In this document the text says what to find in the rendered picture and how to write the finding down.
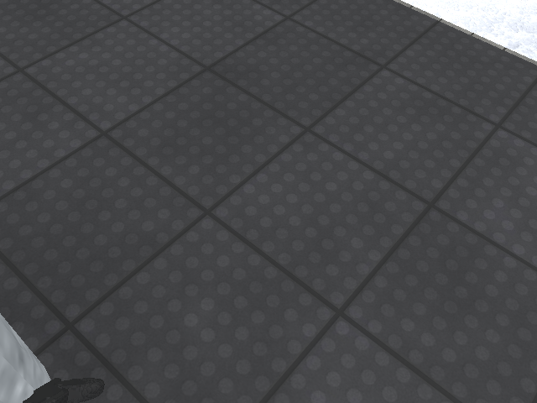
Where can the left robot hand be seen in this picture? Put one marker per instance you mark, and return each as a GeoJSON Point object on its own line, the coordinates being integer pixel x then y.
{"type": "Point", "coordinates": [67, 391]}

